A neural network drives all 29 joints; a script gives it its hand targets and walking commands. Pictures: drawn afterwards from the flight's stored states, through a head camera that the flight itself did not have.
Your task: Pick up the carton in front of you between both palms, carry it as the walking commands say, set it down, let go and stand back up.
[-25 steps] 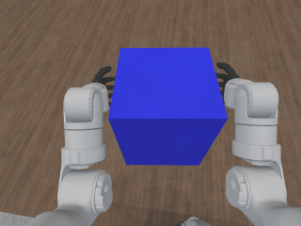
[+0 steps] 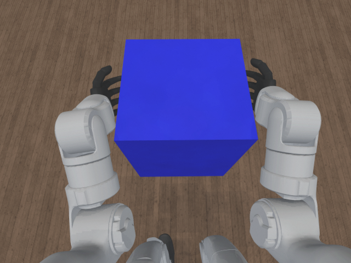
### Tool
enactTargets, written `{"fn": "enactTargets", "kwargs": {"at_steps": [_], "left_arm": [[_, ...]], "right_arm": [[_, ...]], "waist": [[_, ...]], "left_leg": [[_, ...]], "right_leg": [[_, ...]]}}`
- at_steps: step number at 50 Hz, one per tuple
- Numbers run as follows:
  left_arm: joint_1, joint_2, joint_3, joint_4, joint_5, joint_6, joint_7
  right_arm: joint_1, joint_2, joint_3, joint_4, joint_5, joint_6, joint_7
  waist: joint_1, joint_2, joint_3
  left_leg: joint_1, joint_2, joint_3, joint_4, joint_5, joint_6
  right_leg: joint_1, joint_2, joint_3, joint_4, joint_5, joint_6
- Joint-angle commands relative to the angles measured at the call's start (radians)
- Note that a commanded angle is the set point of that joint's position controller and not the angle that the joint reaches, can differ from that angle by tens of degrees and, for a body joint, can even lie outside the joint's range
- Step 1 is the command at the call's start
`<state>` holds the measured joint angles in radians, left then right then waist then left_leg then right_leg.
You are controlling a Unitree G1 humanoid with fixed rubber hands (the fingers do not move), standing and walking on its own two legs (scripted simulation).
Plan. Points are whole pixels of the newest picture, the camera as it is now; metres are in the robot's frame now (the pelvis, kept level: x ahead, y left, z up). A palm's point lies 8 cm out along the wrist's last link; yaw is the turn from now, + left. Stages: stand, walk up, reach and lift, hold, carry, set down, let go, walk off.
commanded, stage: carry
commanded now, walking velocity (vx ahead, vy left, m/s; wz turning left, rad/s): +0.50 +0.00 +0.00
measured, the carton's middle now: (182, 118) +0.40 -0.02 +0.05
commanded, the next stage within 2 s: none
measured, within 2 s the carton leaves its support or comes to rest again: neither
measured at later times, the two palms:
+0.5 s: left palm out of the picture +0.66 +0.17 +0.21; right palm out of the picture +0.73 -0.12 +0.21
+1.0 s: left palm out of the picture +0.98 +0.27 +0.23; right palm out of the picture +1.03 -0.02 +0.24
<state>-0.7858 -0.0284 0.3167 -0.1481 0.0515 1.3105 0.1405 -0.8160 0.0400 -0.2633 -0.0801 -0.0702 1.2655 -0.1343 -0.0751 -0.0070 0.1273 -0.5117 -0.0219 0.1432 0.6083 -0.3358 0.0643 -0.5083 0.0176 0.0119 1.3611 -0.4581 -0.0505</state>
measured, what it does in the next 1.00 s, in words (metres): climbs: right foot 0.03 m higher, then left foot 0.03 m higher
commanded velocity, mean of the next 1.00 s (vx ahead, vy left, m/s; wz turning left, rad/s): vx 0.50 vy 0.00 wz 0.10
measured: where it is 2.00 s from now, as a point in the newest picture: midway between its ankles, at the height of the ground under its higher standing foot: (152, 58)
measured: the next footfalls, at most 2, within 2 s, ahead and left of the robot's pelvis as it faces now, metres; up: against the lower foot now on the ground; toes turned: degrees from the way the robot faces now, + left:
right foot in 0.26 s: +0.35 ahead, -0.13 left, +0.03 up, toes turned -4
left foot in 0.70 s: +0.63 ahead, +0.12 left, +0.07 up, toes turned +22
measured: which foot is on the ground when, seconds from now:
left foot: down 0.00-0.28, up 0.30-0.68, down 0.70-1.00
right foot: up 0.00-0.24, down 0.26-0.72, up 0.74-1.00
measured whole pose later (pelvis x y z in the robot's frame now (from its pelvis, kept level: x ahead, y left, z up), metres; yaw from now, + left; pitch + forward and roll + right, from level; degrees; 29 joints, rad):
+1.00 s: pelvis +0.63 +0.05 +0.08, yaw +11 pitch +4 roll -1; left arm -0.83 -0.01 0.30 -0.03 0.07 1.34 0.14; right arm -0.84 0.02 -0.29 0.01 -0.05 1.30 -0.15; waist -0.03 -0.03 0.07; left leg -0.25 0.00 0.19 0.47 -0.42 0.03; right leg -0.85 -0.08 -0.04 1.29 -0.36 -0.06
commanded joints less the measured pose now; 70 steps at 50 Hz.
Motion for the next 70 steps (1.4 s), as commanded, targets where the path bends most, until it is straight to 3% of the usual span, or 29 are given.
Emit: {"fn": "enactTargets", "kwargs": {"at_steps": [1,5,10,12,13,14,15,17,18,20,29,31,34,35,36,37,39,41,45,52,55,58,59,60,61,62,64,66,70], "left_arm": [[-0.748,-0.912,-0.696,-0.062,-0.329,-0.025,-0.202],[-0.683,-0.854,-0.667,-0.018,-0.264,-0.025,-0.175],[-0.663,-0.849,-0.655,0.123,-0.249,-0.006,-0.182],[-0.658,-0.880,-0.646,0.200,-0.261,-0.007,-0.195],[-0.642,-0.893,-0.636,0.236,-0.271,-0.012,-0.203],[-0.665,-0.880,-0.626,0.263,-0.269,-0.022,-0.209],[-0.670,-0.927,-0.628,0.266,-0.296,-0.028,-0.215],[-0.790,-1.009,-0.665,0.163,-0.369,-0.035,-0.228],[-0.850,-1.043,-0.685,0.115,-0.411,-0.038,-0.232],[-0.910,-1.074,-0.705,0.047,-0.468,-0.037,-0.236],[-0.851,-0.984,-0.668,0.074,-0.474,0.013,-0.248],[-0.843,-0.971,-0.653,0.119,-0.457,0.019,-0.251],[-0.828,-0.968,-0.624,0.174,-0.427,0.020,-0.250],[-0.840,-0.963,-0.619,0.179,-0.413,0.018,-0.250],[-0.851,-0.979,-0.610,0.192,-0.401,0.018,-0.251],[-0.844,-0.981,-0.597,0.187,-0.394,0.019,-0.251],[-0.869,-1.000,-0.595,0.161,-0.384,0.014,-0.238],[-0.859,-1.013,-0.595,0.141,-0.381,0.009,-0.225],[-0.826,-1.020,-0.630,0.091,-0.375,-0.001,-0.199],[-0.821,-0.978,-0.703,0.103,-0.400,0.017,-0.196],[-0.804,-0.986,-0.692,0.196,-0.406,0.027,-0.210],[-0.795,-1.015,-0.660,0.279,-0.408,0.022,-0.222],[-0.812,-1.038,-0.656,0.292,-0.417,0.014,-0.229],[-0.828,-1.071,-0.657,0.284,-0.437,0.004,-0.237],[-0.854,-1.055,-0.659,0.280,-0.447,-0.017,-0.239],[-0.865,-1.096,-0.659,0.259,-0.477,-0.013,-0.244],[-0.942,-1.143,-0.691,0.153,-0.525,-0.025,-0.243],[-1.001,-1.161,-0.712,0.069,-0.557,-0.030,-0.236],[-0.972,-1.106,-0.700,0.014,-0.548,-0.017,-0.221]], "right_arm": [[-0.804,1.016,0.747,-0.187,0.519,0.007,0.229],[-0.800,0.987,0.739,-0.171,0.545,0.021,0.238],[-0.741,0.963,0.694,0.035,0.513,0.045,0.267],[-0.736,0.983,0.673,0.125,0.503,0.046,0.279],[-0.752,0.985,0.662,0.156,0.497,0.045,0.283],[-0.761,1.019,0.648,0.183,0.492,0.048,0.289],[-0.788,1.014,0.635,0.190,0.483,0.045,0.291],[-0.803,1.045,0.604,0.179,0.467,0.034,0.280],[-0.794,1.046,0.589,0.173,0.455,0.033,0.270],[-0.767,1.037,0.569,0.151,0.428,0.034,0.241],[-0.707,0.932,0.567,0.144,0.357,0.067,0.179],[-0.708,0.936,0.565,0.183,0.358,0.075,0.186],[-0.725,0.969,0.560,0.243,0.384,0.075,0.204],[-0.731,0.996,0.564,0.254,0.406,0.068,0.212],[-0.750,1.009,0.563,0.255,0.422,0.061,0.218],[-0.766,1.029,0.576,0.256,0.443,0.047,0.224],[-0.821,1.081,0.590,0.155,0.488,0.037,0.234],[-0.904,1.120,0.612,0.059,0.527,0.025,0.234],[-0.873,1.104,0.614,-0.018,0.521,0.025,0.227],[-0.738,0.944,0.597,0.034,0.435,0.054,0.231],[-0.717,0.915,0.570,0.118,0.406,0.067,0.241],[-0.731,0.932,0.537,0.183,0.390,0.067,0.254],[-0.741,0.942,0.532,0.197,0.387,0.062,0.258],[-0.776,0.950,0.527,0.187,0.387,0.055,0.261],[-0.764,0.979,0.507,0.177,0.383,0.058,0.265],[-0.803,0.969,0.505,0.182,0.377,0.054,0.257],[-0.797,0.964,0.496,0.137,0.356,0.047,0.235],[-0.785,0.942,0.479,0.107,0.340,0.045,0.215],[-0.742,0.904,0.498,0.068,0.333,0.052,0.194]], "waist": [[-0.024,0.054,-0.746],[-0.014,0.096,-0.701],[0.013,0.176,-0.589],[0.097,0.141,-0.649],[0.157,0.069,-0.731],[0.167,-0.259,-0.843],[0.176,-0.292,-0.767],[0.152,-0.049,-0.642],[0.139,-0.019,-0.614],[0.122,-0.075,-0.619],[0.145,-0.130,-0.509],[0.134,-0.147,-0.487],[0.019,-0.244,-0.600],[-0.043,-0.156,-0.684],[-0.023,0.037,-0.781],[-0.031,0.244,-0.821],[-0.027,0.064,-0.717],[0.006,-0.017,-0.690],[0.031,0.074,-0.687],[0.016,0.118,-0.562],[0.020,0.143,-0.511],[0.122,0.252,-0.597],[0.188,0.209,-0.676],[0.216,0.120,-0.710],[0.185,-0.308,-0.806],[0.183,-0.165,-0.794],[0.180,0.017,-0.732],[0.153,0.061,-0.695],[0.145,-0.014,-0.665]], "left_leg": [[0.870,0.298,-0.444,-0.136,0.538,0.159],[0.816,0.302,-0.361,-0.172,0.540,0.184],[0.552,0.217,-0.168,-0.185,0.610,0.108],[0.399,0.182,-0.081,0.015,0.745,0.050],[0.235,0.157,-0.063,0.189,0.529,0.012],[-0.057,0.023,-0.079,0.494,0.077,-0.049],[-0.194,-0.031,-0.177,0.696,-0.211,-0.034],[-0.311,0.055,-0.206,0.837,-0.131,-0.005],[-0.323,0.081,-0.204,0.799,-0.076,0.000],[-0.297,0.088,-0.183,0.747,-0.013,0.000],[-0.329,0.075,-0.029,0.308,0.095,-0.009],[-0.188,0.022,0.066,0.167,0.107,0.015],[0.196,-0.121,0.160,0.027,0.070,0.071],[0.471,-0.097,0.098,-0.089,0.140,0.077],[0.794,0.172,-0.346,-0.100,-0.028,0.163],[0.918,0.365,-0.842,-0.249,0.160,0.316],[0.855,0.339,-0.605,-0.140,0.544,0.274],[0.749,0.317,-0.457,-0.135,0.463,0.180],[0.704,0.314,-0.326,-0.205,0.284,0.145],[0.744,0.259,-0.064,-0.250,0.534,0.095],[0.711,0.233,0.056,-0.233,0.794,0.053],[0.674,0.275,0.122,0.072,1.367,-0.001],[0.554,0.256,0.140,0.284,1.226,-0.032],[0.274,0.200,0.051,0.469,0.630,-0.052],[-0.101,-0.047,-0.029,0.872,-0.124,-0.129],[-0.250,-0.022,-0.204,1.030,-0.141,-0.106],[-0.321,0.054,-0.229,0.982,-0.144,-0.072],[-0.294,0.091,-0.220,0.868,-0.112,-0.053],[-0.334,0.107,-0.165,0.686,-0.171,-0.075]], "right_leg": [[-0.330,-0.043,0.025,-0.012,0.040,-0.005],[-0.351,-0.048,-0.032,-0.220,-0.024,0.006],[-0.016,0.025,-0.193,-0.663,0.135,0.010],[0.368,0.064,-0.239,-0.804,0.253,-0.015],[0.638,-0.054,-0.112,-0.818,0.177,-0.029],[0.862,-0.393,0.463,-0.929,0.078,-0.183],[0.826,-0.425,0.647,-1.026,0.187,-0.245],[0.741,-0.394,0.415,-0.929,0.438,-0.205],[0.703,-0.365,0.313,-0.920,0.495,-0.160],[0.676,-0.324,0.191,-0.950,0.432,-0.100],[0.724,-0.294,-0.121,-1.015,0.601,-0.089],[0.682,-0.277,-0.219,-0.996,0.761,-0.060],[0.627,-0.285,-0.304,-0.645,1.291,-0.004],[0.489,-0.254,-0.299,-0.431,1.071,0.027],[0.157,-0.181,-0.199,-0.228,0.397,0.060],[-0.122,0.021,-0.102,0.069,-0.075,0.094],[-0.288,-0.042,0.036,0.225,-0.010,0.025],[-0.291,-0.080,0.044,0.121,0.030,-0.006],[-0.323,-0.093,-0.003,0.029,0.068,-0.012],[-0.419,-0.094,-0.121,-0.276,0.177,-0.020],[-0.254,-0.022,-0.241,-0.516,0.240,-0.051],[0.095,0.127,-0.341,-0.656,0.157,-0.095],[0.375,0.126,-0.304,-0.802,0.260,-0.111],[0.650,-0.009,-0.045,-0.789,0.194,-0.140],[0.869,-0.281,0.629,-0.922,0.381,-0.389],[0.916,-0.278,0.656,-0.917,0.563,-0.418],[0.817,-0.249,0.467,-0.857,0.653,-0.326],[0.686,-0.222,0.372,-0.886,0.497,-0.276],[0.602,-0.202,0.306,-0.912,0.451,-0.274]]}}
